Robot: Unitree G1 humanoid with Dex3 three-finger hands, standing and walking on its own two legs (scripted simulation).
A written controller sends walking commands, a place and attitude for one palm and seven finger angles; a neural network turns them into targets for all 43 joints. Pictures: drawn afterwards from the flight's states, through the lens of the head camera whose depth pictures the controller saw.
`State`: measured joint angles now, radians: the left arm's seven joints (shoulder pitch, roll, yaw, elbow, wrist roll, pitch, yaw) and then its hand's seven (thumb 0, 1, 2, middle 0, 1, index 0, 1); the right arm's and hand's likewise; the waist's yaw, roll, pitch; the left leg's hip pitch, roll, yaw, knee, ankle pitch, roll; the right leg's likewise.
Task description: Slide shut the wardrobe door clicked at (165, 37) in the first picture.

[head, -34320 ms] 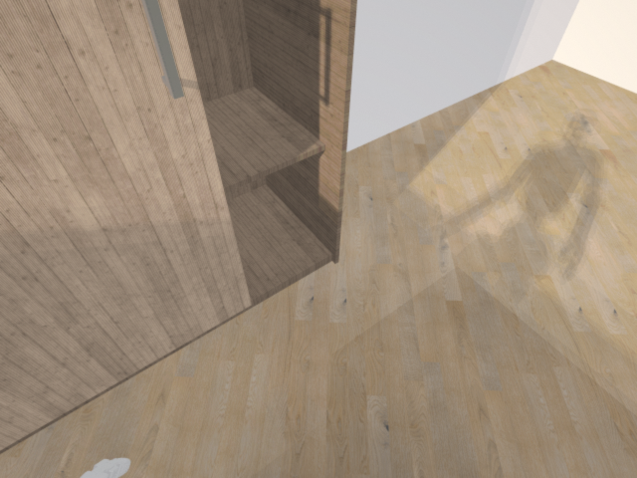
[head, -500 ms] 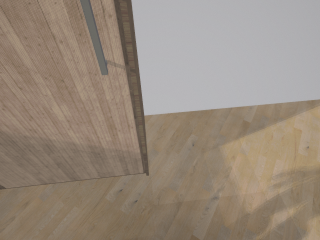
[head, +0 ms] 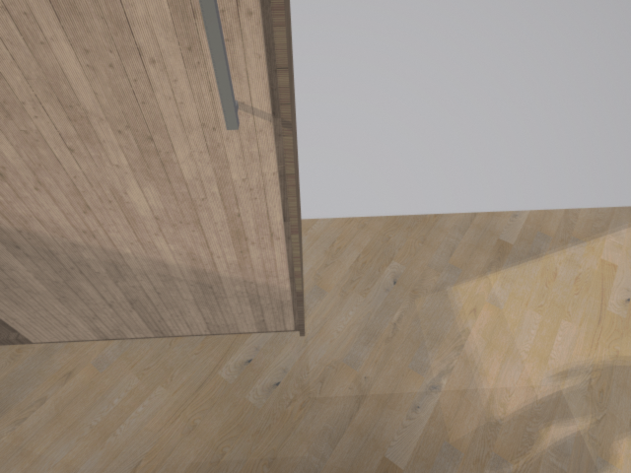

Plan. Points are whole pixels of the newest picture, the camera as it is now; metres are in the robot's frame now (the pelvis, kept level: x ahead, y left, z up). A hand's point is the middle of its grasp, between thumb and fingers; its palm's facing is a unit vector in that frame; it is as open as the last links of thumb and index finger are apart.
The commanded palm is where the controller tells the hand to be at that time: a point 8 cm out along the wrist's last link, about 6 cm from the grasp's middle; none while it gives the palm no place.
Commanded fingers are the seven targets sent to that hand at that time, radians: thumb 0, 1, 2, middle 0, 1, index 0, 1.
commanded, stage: take the last steps up to it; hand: left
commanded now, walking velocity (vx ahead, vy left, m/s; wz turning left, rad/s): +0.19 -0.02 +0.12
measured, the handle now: (219, 42) +0.61 +0.16 +0.24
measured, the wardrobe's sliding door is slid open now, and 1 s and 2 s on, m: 0.01 0.01 0.01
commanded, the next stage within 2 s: come to a stop and stand still in 0.48 s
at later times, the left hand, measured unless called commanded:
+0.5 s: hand out of the picture +0.00 +0.18 -0.19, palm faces +0.10 -0.98 -0.18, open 7.4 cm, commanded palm none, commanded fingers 0.00 0.90 0.90 -0.20 -0.30 -0.20 -0.30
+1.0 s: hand out of the picture +0.15 +0.17 -0.17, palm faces +0.15 -0.95 -0.26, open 7.3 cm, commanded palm none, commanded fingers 0.00 0.90 0.90 -0.20 -0.30 -0.20 -0.30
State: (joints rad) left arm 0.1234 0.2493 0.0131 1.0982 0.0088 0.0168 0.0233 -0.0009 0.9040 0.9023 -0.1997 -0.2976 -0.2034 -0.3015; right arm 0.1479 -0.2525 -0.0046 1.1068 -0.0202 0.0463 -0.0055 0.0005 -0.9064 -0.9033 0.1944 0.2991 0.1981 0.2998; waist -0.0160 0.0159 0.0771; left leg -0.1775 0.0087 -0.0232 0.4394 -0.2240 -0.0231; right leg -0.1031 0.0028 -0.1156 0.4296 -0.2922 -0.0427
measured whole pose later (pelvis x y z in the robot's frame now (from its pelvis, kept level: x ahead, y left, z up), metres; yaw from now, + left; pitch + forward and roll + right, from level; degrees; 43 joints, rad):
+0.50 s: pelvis +0.05 +0.01 -0.01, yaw +3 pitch -1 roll +0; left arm 0.32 0.15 0.04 1.17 0.02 -0.01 0.02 0.00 0.91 0.90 -0.20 -0.30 -0.20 -0.30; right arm 0.31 -0.12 -0.01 1.17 -0.03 0.01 -0.03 0.00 -0.91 -0.90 0.20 0.30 0.20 0.30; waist 0.00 -0.01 0.06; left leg -0.23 0.00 -0.01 0.63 -0.36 0.01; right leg -0.09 -0.02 -0.16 0.53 -0.43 -0.03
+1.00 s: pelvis +0.10 -0.03 -0.01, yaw +8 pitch +0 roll +1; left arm 0.13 0.17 0.04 1.06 0.02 0.01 0.04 0.00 0.92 0.90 -0.20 -0.30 -0.20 -0.30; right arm 0.23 -0.19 -0.05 1.08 -0.01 0.05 -0.03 0.00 -0.91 -0.90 0.19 0.30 0.20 0.30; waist -0.02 0.02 0.10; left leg -0.19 0.04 0.06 0.61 -0.42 -0.03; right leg -0.25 -0.05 -0.09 0.54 -0.29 -0.02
